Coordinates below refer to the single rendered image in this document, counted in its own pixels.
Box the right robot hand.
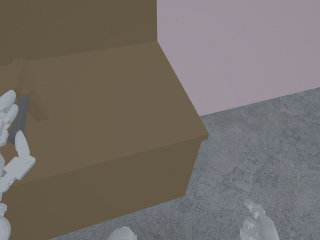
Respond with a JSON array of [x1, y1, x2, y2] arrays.
[[240, 199, 280, 240]]

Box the robot left forearm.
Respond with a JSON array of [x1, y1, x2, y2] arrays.
[[0, 203, 11, 240]]

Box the tap lever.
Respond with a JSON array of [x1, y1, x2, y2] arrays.
[[7, 94, 30, 145]]

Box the counter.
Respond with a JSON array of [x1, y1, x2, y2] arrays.
[[0, 0, 209, 240]]

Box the robot left thigh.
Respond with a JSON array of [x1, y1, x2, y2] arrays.
[[107, 228, 137, 240]]

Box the left robot hand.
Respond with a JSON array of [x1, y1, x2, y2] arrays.
[[0, 89, 36, 202]]

